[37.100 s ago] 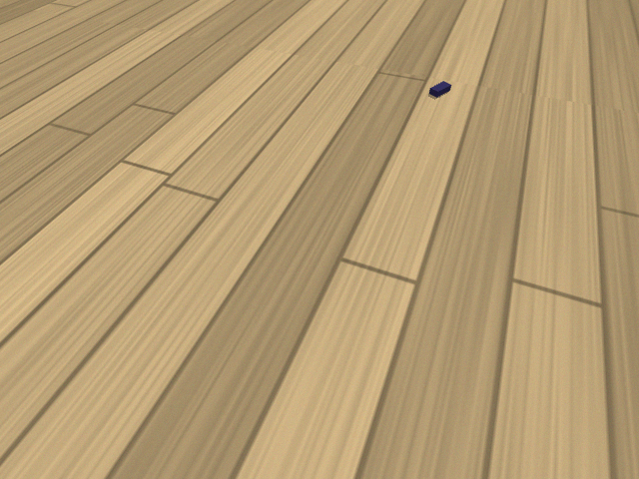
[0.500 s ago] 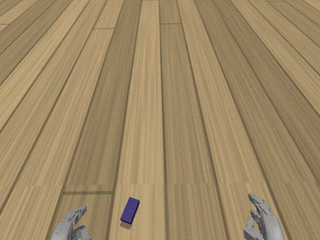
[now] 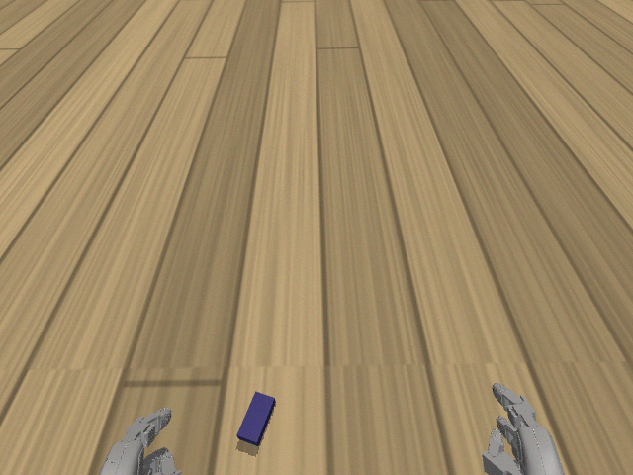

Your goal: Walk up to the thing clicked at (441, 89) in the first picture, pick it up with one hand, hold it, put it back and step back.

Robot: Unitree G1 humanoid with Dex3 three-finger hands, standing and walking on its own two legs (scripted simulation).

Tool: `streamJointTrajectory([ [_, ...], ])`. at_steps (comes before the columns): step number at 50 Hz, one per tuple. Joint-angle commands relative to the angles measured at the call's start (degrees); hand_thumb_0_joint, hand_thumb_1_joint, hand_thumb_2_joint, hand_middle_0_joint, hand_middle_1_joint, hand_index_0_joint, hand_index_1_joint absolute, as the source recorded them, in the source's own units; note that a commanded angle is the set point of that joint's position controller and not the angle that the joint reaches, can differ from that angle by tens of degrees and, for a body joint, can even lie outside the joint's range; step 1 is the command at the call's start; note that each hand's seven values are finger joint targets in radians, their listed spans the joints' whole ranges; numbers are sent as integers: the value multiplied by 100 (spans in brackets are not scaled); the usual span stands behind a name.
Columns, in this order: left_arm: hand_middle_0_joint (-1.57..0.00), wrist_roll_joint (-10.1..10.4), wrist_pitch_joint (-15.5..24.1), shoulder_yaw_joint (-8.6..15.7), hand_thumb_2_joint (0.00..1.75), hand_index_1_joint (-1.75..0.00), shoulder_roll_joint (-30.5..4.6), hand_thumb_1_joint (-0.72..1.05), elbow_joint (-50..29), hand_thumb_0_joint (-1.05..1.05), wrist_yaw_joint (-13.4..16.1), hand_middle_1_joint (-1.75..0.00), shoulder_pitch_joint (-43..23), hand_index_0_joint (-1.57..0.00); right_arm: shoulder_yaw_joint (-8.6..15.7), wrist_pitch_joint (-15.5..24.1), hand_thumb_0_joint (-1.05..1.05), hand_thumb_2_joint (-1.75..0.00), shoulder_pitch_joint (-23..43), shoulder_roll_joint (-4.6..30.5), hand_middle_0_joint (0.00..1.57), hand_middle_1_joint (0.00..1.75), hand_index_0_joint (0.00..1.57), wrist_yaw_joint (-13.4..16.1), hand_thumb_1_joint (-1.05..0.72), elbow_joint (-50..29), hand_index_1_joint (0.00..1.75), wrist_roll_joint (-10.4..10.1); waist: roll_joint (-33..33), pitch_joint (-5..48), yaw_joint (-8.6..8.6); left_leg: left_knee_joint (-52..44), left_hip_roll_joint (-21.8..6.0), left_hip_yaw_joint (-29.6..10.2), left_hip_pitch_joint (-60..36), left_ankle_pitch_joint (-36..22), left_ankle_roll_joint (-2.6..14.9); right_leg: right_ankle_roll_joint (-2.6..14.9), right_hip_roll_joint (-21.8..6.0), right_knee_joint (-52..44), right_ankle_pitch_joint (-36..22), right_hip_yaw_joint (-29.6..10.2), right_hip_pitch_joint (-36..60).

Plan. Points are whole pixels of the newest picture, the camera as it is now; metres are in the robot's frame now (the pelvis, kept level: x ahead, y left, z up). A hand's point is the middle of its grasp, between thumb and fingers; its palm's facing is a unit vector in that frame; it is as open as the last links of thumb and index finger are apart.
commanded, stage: home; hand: left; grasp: from above
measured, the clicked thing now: (257, 418) +0.44 +0.18 -0.70
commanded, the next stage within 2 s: stand in 0.36 s
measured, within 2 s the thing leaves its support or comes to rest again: neither
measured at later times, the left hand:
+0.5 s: hand out of the picture +0.17 +0.19 -0.05, palm faces +0.01 -0.97 -0.25, open 7.4 cm
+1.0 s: hand out of the picture +0.07 +0.25 -0.10, palm faces +0.03 -0.95 -0.32, open 7.4 cm
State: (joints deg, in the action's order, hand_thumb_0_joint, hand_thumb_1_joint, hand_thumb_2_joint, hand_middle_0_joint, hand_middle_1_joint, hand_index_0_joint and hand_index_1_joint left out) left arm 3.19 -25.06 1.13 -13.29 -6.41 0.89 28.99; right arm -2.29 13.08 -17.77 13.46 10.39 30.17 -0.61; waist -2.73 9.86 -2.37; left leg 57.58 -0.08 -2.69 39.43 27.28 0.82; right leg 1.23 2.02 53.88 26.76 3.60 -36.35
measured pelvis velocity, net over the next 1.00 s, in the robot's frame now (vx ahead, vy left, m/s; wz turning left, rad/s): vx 0.00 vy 0.02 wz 0.00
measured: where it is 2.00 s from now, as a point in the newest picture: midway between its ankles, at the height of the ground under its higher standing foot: outside the picture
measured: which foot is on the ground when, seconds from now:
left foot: down 0.00-1.00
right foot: down 0.00-1.00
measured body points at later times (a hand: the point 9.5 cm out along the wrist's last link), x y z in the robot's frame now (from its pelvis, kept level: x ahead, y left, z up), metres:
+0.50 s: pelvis +0.00 +0.01 +0.00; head +0.01 +0.01 +0.45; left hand +0.16 +0.24 -0.03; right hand +0.15 -0.24 -0.07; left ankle +0.02 +0.11 -0.68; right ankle +0.00 -0.11 -0.68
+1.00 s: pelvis +0.00 +0.02 +0.06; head +0.00 +0.02 +0.51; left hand +0.07 +0.30 -0.08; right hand +0.09 -0.26 -0.08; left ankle +0.02 +0.11 -0.68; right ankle +0.00 -0.11 -0.68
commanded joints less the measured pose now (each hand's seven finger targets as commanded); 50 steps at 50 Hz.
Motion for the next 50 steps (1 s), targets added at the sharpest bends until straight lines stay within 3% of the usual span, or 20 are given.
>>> streamJointTrajectory([
  [1,-20,-8,294,375,90,-30,-665,90,-1172,0,77,-30,-258,-20,341,359,0,-90,455,689,20,30,20,82,-90,-991,30,-18,63,321,-15,-932,50,-9,-509,-988,82,-75,-37,-980,-937,-136,157],
  [6,-20,-3,305,353,90,-30,-647,90,-1161,0,72,-30,-267,-20,331,359,0,-90,481,683,20,30,20,69,-90,-930,30,-20,-35,117,11,-1088,21,-93,-408,-610,57,-59,-8,-961,-575,-86,55],
  [9,-20,2,290,398,90,-30,-646,90,-1146,0,82,-30,-127,-20,342,348,0,-90,416,666,20,30,20,76,-90,-924,30,-20,-83,308,37,-1034,20,-74,-505,-823,50,-44,-11,-938,-753,-86,130],
  [10,-20,13,295,353,90,-30,-626,90,-1192,0,82,-30,-183,-20,351,349,0,-90,463,705,20,30,20,74,-90,-1014,30,-29,14,403,-30,-1000,21,-74,-565,-959,66,-48,-4,-928,-886,-85,189],
  [11,-20,6,278,396,90,-30,-615,90,-1009,0,84,-30,-39,-20,319,343,0,-90,415,652,20,30,20,68,-90,-883,30,-26,110,161,37,-996,21,-86,-424,-899,66,-53,-2,-934,-814,-61,130],
  [12,-20,26,301,400,90,-30,-655,90,-1247,0,80,-30,-143,-20,348,360,0,-90,434,693,20,30,20,70,-90,-1015,30,-23,71,469,18,-920,39,-53,-532,-1149,74,-44,-17,-904,-1065,-90,274],
  [15,-20,1,297,346,90,-30,-621,90,-1082,0,78,-30,-141,-20,324,335,0,-90,443,666,20,30,20,72,-90,-939,30,-29,104,114,0,-996,21,-72,-415,-854,72,-50,-6,-938,-788,-77,89],
  [16,-20,8,299,365,90,-30,-646,90,-1177,0,78,-30,-176,-20,340,338,0,-90,445,693,20,30,20,72,-90,-1004,30,-25,25,339,7,-977,28,-73,-486,-978,67,-49,-13,-909,-908,-85,179],
  [18,-20,1,288,302,90,-30,-607,90,-1208,0,66,-30,-262,-20,333,347,0,-90,464,696,20,30,20,58,-90,-999,30,-32,-41,207,-2,-1055,-1,-116,-477,-797,53,-44,4,-902,-743,-82,71],
  [22,-20,6,310,374,90,-30,-641,90,-1222,0,84,-30,-186,-20,351,344,0,-90,423,711,20,30,20,60,-90,-979,30,-31,-67,358,17,-1037,-18,-163,-586,-1130,34,-21,10,-808,-1018,-54,183],
  [23,-20,-720,1466,408,90,-30,-1036,90,789,0,257,-30,-1797,-20,611,-289,0,-90,832,1231,20,30,20,-281,-90,457,30,663,345,-1074,417,-1615,-246,-429,-666,-1840,262,130,-514,-1214,-856,-692,1121],
  [24,-20,-750,1870,507,90,-30,-1138,90,1863,0,211,-30,-1353,-20,674,-524,0,-90,854,1277,20,30,20,-448,-90,579,30,668,645,-586,391,-1547,-175,-311,-940,-1855,319,313,-620,-1441,-852,-1039,1336],
  [25,-20,-768,2069,499,90,-30,-1235,90,2107,0,178,-30,-1380,-20,662,-632,0,-90,850,1240,20,30,20,-545,-90,548,30,690,848,-537,290,-1552,-121,-241,-1129,-1710,324,362,-685,-1584,-811,-1225,1225],
  [26,-20,-739,2178,439,90,-30,-1161,90,2230,0,123,-30,-1494,-20,634,-699,0,-90,753,1219,20,30,20,-613,-90,550,30,719,573,-685,201,-1732,-146,-349,-1127,-1527,299,328,-589,-1635,-798,-1183,1114],
  [27,-20,-721,2275,393,90,-30,-1174,90,2476,0,95,-30,-1536,-20,606,-725,0,-90,824,1164,20,30,20,-706,-90,637,30,613,319,-565,307,-1899,-119,-395,-1331,-1379,297,273,-603,-1572,-943,-1066,1431],
  [30,-20,-623,2366,447,90,-30,-1165,90,3144,0,69,-30,-1668,-20,646,-770,0,-90,915,1178,20,30,20,-891,-90,921,30,397,347,-352,411,-2142,-199,-383,-1772,-1614,276,130,-662,-1717,-1237,-955,1710],
  [35,-20,-573,2557,398,90,-30,-1126,90,4177,0,103,-30,-1855,-20,682,-900,0,-90,1111,1168,20,30,20,-948,-90,1409,30,384,274,-269,409,-2508,-282,-498,-2410,-1993,270,43,-697,-2126,-1624,-856,2086],
  [38,-20,-563,2601,369,90,-30,-1110,90,4646,0,123,-30,-1982,-20,671,-963,0,-90,1071,1210,20,30,20,-925,-90,1681,30,357,157,-635,365,-2968,-355,-644,-2425,-2136,227,19,-659,-2375,-1713,-791,2249],
  [41,-20,-522,2615,347,90,-30,-1144,90,5112,0,145,-30,-1865,-20,697,-1003,0,-90,1087,1287,20,30,20,-885,-90,1948,30,344,110,-639,376,-3187,-468,-715,-2913,-2819,183,-7,-696,-2592,-2120,-726,2390],
  [50,-20,-503,2634,295,90,-30,-1305,90,6014,0,188,-30,-2022,-20,691,-1129,0,-90,1175,1371,20,30,20,-850,-90,2585,30,251,265,-972,325,-3876,-457,-610,-3272,-2427,158,-61,-781,-3356,-1935,-752,2839],
])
